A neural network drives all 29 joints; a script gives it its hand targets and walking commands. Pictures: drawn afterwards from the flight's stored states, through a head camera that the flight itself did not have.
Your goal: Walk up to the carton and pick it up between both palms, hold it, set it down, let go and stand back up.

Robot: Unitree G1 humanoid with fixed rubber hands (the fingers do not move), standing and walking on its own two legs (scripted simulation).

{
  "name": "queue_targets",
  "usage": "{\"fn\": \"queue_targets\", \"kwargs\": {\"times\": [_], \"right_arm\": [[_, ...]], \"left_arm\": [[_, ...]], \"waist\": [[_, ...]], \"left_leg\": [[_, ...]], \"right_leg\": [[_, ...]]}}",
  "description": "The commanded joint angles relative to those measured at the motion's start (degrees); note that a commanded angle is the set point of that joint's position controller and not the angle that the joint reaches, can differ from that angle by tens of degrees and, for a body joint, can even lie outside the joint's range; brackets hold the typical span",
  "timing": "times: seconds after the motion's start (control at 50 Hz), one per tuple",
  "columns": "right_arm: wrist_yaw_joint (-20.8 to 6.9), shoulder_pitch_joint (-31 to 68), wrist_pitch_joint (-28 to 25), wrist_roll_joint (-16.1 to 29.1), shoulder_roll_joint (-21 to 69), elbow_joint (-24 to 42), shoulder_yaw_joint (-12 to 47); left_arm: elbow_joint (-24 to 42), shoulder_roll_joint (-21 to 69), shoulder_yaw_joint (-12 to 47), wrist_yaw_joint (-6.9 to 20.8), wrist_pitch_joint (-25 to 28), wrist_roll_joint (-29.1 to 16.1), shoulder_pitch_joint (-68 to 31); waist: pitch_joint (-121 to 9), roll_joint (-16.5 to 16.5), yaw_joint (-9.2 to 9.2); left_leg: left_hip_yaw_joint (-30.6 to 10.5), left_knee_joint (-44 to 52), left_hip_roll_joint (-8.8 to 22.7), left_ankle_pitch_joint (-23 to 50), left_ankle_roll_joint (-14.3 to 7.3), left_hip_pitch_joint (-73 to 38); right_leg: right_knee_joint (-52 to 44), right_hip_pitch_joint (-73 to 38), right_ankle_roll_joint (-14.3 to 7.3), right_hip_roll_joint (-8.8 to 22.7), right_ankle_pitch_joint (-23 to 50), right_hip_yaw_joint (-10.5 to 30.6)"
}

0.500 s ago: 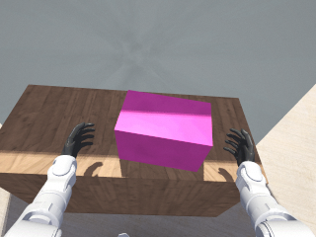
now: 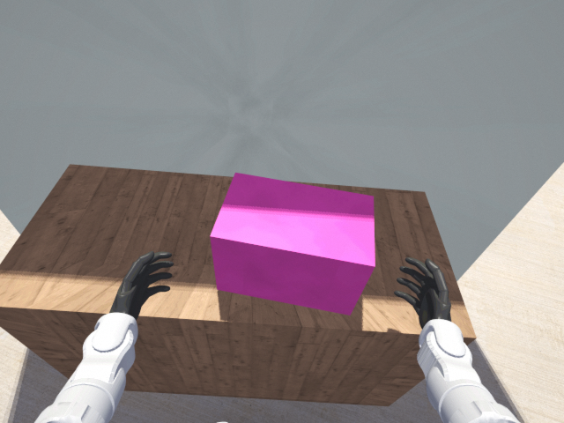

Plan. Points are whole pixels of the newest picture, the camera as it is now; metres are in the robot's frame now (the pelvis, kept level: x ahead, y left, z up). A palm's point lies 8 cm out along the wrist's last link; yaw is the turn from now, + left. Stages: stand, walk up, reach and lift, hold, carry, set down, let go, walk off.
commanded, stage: set down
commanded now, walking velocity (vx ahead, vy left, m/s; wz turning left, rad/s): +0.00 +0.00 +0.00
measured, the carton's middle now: (293, 244) +0.47 -0.04 -0.08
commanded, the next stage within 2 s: none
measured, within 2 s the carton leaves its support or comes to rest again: neither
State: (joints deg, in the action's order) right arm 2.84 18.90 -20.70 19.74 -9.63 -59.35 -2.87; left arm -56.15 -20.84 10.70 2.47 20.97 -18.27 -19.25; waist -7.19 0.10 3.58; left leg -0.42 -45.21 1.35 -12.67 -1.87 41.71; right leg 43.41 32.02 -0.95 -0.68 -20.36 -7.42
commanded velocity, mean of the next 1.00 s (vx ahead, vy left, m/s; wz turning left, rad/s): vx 0.00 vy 0.00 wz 0.00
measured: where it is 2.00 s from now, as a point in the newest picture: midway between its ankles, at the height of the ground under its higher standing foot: outside the picture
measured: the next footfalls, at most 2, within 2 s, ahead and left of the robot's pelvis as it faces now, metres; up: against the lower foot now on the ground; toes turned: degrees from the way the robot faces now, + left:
none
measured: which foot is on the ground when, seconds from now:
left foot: down 0.00-1.00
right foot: down 0.00-1.00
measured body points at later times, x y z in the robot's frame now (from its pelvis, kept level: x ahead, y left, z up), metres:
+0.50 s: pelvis +0.04 -0.02 +0.02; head +0.07 -0.01 +0.47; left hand +0.29 +0.21 -0.02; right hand +0.27 -0.25 -0.03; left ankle +0.10 +0.09 -0.70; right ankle +0.01 -0.12 -0.70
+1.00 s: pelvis +0.05 -0.03 +0.04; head +0.08 -0.02 +0.49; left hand +0.24 +0.21 -0.04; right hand +0.23 -0.25 -0.05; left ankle +0.10 +0.09 -0.70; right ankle +0.01 -0.12 -0.70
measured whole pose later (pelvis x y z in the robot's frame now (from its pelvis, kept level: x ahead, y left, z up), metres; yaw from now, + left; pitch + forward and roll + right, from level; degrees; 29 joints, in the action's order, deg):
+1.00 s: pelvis +0.05 -0.03 +0.04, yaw -2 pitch +0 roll +0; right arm 1.7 -7.4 -16.8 4.7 -9.5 -43.1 -0.5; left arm -32.8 -16.5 3.2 1.1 4.2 -8.6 10.9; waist 2.7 -0.8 -0.3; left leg 3.1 -25.1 0.9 -9.5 -0.2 15.7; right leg 25.7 8.8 -1.9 -0.8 -17.0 -3.5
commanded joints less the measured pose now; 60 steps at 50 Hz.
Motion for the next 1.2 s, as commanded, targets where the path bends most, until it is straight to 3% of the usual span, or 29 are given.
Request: {"fn": "queue_targets", "kwargs": {"times": [0.0, 0.04, 0.06, 0.08, 0.1, 0.16, 0.18, 0.24, 0.26, 0.28, 0.3, 0.32, 0.36, 0.38, 0.4, 0.42, 0.44, 0.46, 0.48, 0.5, 0.52, 0.54, 0.7, 0.74, 0.98, 1.0, 1.06, 1.14, 1.18], "right_arm": [[0.19, 12.66, -4.41, 0.00, -9.42, 11.84, -1.48], [0.11, 11.67, -4.22, -0.37, -9.38, 11.73, -1.45], [0.04, 9.31, -4.23, -0.05, -8.90, 12.72, -0.41], [0.14, 10.18, -3.99, -0.32, -9.45, 13.47, -1.10], [0.01, 6.59, -4.37, 0.28, -9.02, 14.59, -0.19], [0.03, 6.97, -3.41, -0.68, -9.38, 18.81, -0.96], [-0.08, 4.07, -3.56, -0.12, -8.65, 20.56, 0.22], [0.18, 1.64, -3.56, -1.18, -8.88, 20.75, -0.60], [0.13, 0.83, -3.44, -1.67, -8.80, 20.31, 0.22], [0.13, 1.17, -3.26, -2.60, -9.49, 19.73, -0.76], [0.10, -0.88, -3.55, -2.34, -9.12, 22.27, 0.02], [0.64, -1.32, -3.58, -2.96, -8.61, 24.08, -0.77], [0.46, -5.26, -2.47, -3.49, -7.83, 21.95, 0.83], [0.94, -3.51, -2.25, -4.29, -7.57, 23.76, -0.35], [0.71, -5.75, -2.46, -4.08, -7.11, 24.98, 0.91], [0.91, -5.78, -2.14, -5.32, -7.99, 23.16, -0.70], [0.76, -8.84, -2.72, -4.35, -6.94, 26.50, 1.19], [1.18, -9.02, -2.68, -5.35, -6.85, 25.53, 0.34], [1.03, -9.75, -2.81, -5.32, -6.76, 25.85, 1.39], [0.93, -11.02, -2.16, -6.37, -7.36, 21.72, 1.01], [0.71, -11.58, -2.23, -6.50, -7.50, 23.33, 0.86], [1.00, -11.72, -2.88, -6.80, -7.30, 26.66, -0.18], [0.32, -17.89, -1.81, -10.26, -6.65, 24.89, 1.56], [-0.02, -19.68, -2.30, -10.23, -6.44, 28.26, 1.53], [-0.79, -22.06, 2.16, -16.04, -5.88, 25.47, 0.44], [-1.27, -21.60, 2.71, -16.39, -6.90, 23.45, -0.30], [-0.94, -21.79, 3.29, -16.81, -5.58, 27.87, -0.07], [-1.31, -23.11, 5.47, -17.66, -6.39, 23.60, 0.39], [-1.70, -22.92, 6.02, -17.64, -6.50, 25.49, -0.16]], "left_arm": [[12.80, -9.20, -3.87, -0.37, 4.24, 0.26, -14.77], [13.44, -8.99, -3.28, -0.37, 3.91, 0.03, -13.60], [14.66, -9.01, -3.97, -0.43, 3.76, 0.09, -10.64], [15.42, -9.09, -3.31, -0.40, 3.33, -0.19, -11.18], [18.04, -8.39, -3.68, -0.59, 3.63, -0.30, -7.52], [20.47, -9.29, -2.70, -0.66, 3.33, -1.76, -7.05], [22.41, -9.40, -3.70, -0.71, 3.26, -1.71, -3.84], [23.16, -9.18, -3.14, -0.62, 1.95, -1.11, -1.15], [22.35, -8.98, -4.11, -0.55, 1.04, -0.47, 0.82], [21.85, -8.36, -3.74, -0.56, -0.03, -0.04, 0.79], [25.20, -9.16, -5.38, -0.86, -0.19, 0.08, 2.91], [26.56, -9.80, -4.79, -0.71, -0.06, -0.62, 2.48], [25.64, -8.89, -6.45, -0.55, -1.75, 1.41, 7.43], [26.96, -9.75, -6.12, -0.41, -2.12, 0.80, 4.87], [27.92, -9.57, -7.02, -0.69, -1.91, 0.99, 7.95], [27.52, -8.87, -5.84, -0.65, -2.76, 1.60, 7.83], [30.80, -9.07, -7.78, -0.85, -2.33, 1.76, 11.47], [28.94, -9.29, -7.18, -0.38, -2.43, 1.79, 10.66], [29.66, -8.80, -8.25, -0.49, -2.70, 2.34, 12.79], [26.59, -7.26, -7.46, -0.33, -4.34, 3.86, 14.31], [28.87, -7.27, -8.49, -0.46, -5.14, 4.39, 15.41], [31.85, -7.86, -8.16, -0.55, -4.82, 3.37, 14.85], [30.34, -6.41, -10.58, -0.51, -8.03, 7.25, 21.60], [34.72, -5.64, -10.91, -0.87, -8.29, 7.08, 22.94], [32.94, -4.31, -11.76, -1.56, -15.65, 10.12, 24.92], [33.14, -3.11, -11.82, -2.06, -16.47, 11.08, 24.56], [36.04, -3.53, -11.93, -2.16, -17.21, 10.46, 24.37], [32.06, -1.42, -12.41, -2.01, -20.50, 13.49, 26.87], [34.73, -1.09, -12.86, -2.16, -21.96, 13.97, 26.84]], "waist": [[-18.98, 6.98, -0.07], [-17.63, 6.75, 0.52], [-17.12, 6.94, -0.74], [-17.48, 6.88, 0.34], [-16.59, 7.16, -0.66], [-17.20, 6.16, 0.44], [-16.87, 5.26, -1.17], [-15.74, 4.77, 0.52], [-14.94, 4.52, -0.92], [-14.28, 4.57, 0.00], [-14.83, 4.34, -1.78], [-14.55, 3.07, -0.09], [-11.56, 2.99, -1.67], [-12.35, 2.48, -0.39], [-11.97, 2.31, -2.45], [-11.85, 3.27, -0.02], [-12.27, 2.35, -2.56], [-10.33, 1.36, -0.33], [-10.50, 1.45, -2.04], [-7.66, 2.74, -1.04], [-8.91, 3.27, -2.16], [-9.49, 2.34, -1.13], [-4.19, 0.91, -2.68], [-4.91, 0.72, -3.29], [-0.44, -0.89, -3.64], [0.53, 0.93, -4.06], [-0.03, -1.00, -3.72], [3.72, 1.01, -3.71], [3.20, 0.58, -4.19]], "left_leg": [[-5.80, 7.15, -0.96, -1.84, 5.10, -28.09], [-5.84, 7.63, -1.06, -2.58, 5.17, -28.34], [-5.46, 8.00, -1.12, -2.06, 5.10, -28.08], [-5.40, 8.11, -1.11, -1.66, 5.23, -27.61], [-5.36, 8.36, -1.10, -0.26, 5.24, -28.30], [-5.01, 8.78, -1.21, -0.11, 4.90, -27.20], [-4.97, 9.00, -1.34, 0.80, 4.86, -28.26], [-5.34, 9.64, -0.88, 2.13, 5.26, -30.71], [-5.10, 9.85, -1.02, 3.38, 5.25, -31.14], [-5.16, 10.14, -1.09, 3.83, 5.57, -31.43], [-4.74, 10.44, -1.22, 5.69, 5.51, -31.86], [-4.40, 10.29, -1.51, 5.62, 5.18, -31.47], [-4.54, 11.14, -1.60, 7.39, 5.26, -31.97], [-4.38, 11.31, -1.67, 6.45, 5.16, -31.02], [-4.12, 11.48, -1.61, 8.22, 4.99, -31.09], [-4.79, 11.99, -1.50, 8.39, 5.63, -32.01], [-4.39, 11.85, -1.62, 11.51, 5.27, -33.02], [-4.21, 12.23, -1.83, 10.13, 4.91, -32.33], [-4.35, 12.73, -1.69, 11.63, 4.99, -32.20], [-4.68, 13.57, -1.56, 11.39, 5.44, -32.97], [-4.48, 13.98, -1.41, 12.95, 5.66, -33.85], [-4.27, 13.99, -1.35, 12.90, 5.44, -34.14], [-2.87, 16.95, -1.63, 13.96, 4.07, -34.89], [-2.47, 17.56, -1.43, 16.27, 4.05, -36.21], [0.24, 21.21, -0.93, 12.24, 2.50, -41.36], [-0.21, 21.99, -0.52, 12.24, 3.03, -41.97], [0.54, 21.98, -0.67, 12.50, 2.30, -42.38], [0.75, 23.22, -0.67, 12.98, 2.85, -44.11], [1.19, 23.60, -0.49, 13.78, 2.88, -45.89]], "right_leg": [[-9.92, 6.48, -0.73, -0.55, -0.70, 4.29], [-10.80, 6.09, -1.11, -0.26, -1.42, 4.55], [-10.99, 4.83, -1.14, -0.10, -0.79, 5.05], [-10.98, 4.28, -1.07, -0.16, 0.08, 5.02], [-11.11, 3.39, -1.25, 0.00, 0.85, 5.30], [-11.11, 2.90, -1.19, 0.14, 1.70, 5.68], [-11.58, 1.76, -1.20, 0.43, 1.82, 6.10], [-12.70, 1.71, -0.99, 0.41, 3.76, 5.96], [-13.39, 1.06, -1.15, 0.55, 3.58, 6.25], [-13.98, 1.10, -0.95, 0.53, 3.48, 6.16], [-14.08, -0.82, -0.75, 0.75, 4.92, 6.66], [-14.32, -1.22, -0.26, 1.12, 6.42, 7.03], [-15.18, -3.55, -0.44, 1.42, 7.18, 7.68], [-15.39, -3.88, -0.14, 1.75, 7.70, 7.98], [-14.98, -5.26, -0.11, 1.66, 8.92, 8.12], [-15.64, -5.26, 0.09, 1.66, 10.38, 8.06], [-15.58, -7.66, 0.05, 1.83, 12.88, 8.64], [-16.15, -7.94, 0.67, 2.07, 14.37, 8.94], [-15.86, -9.50, 0.68, 2.08, 15.68, 9.01], [-16.74, -9.48, 0.77, 1.91, 15.91, 8.88], [-17.06, -10.54, 0.62, 1.80, 16.12, 8.84], [-17.16, -10.69, 1.03, 1.79, 16.83, 8.78], [-19.64, -15.63, 1.73, 2.69, 20.44, 10.15], [-19.98, -16.89, 1.82, 2.34, 22.12, 9.94], [-24.53, -16.08, 1.18, 2.68, 17.23, 9.57], [-24.63, -14.78, 0.85, 2.34, 15.40, 9.03], [-25.33, -15.87, 1.26, 2.73, 17.45, 9.43], [-26.71, -15.54, 0.85, 2.60, 18.18, 9.08], [-27.32, -15.00, 0.53, 1.80, 15.83, 8.14]]}}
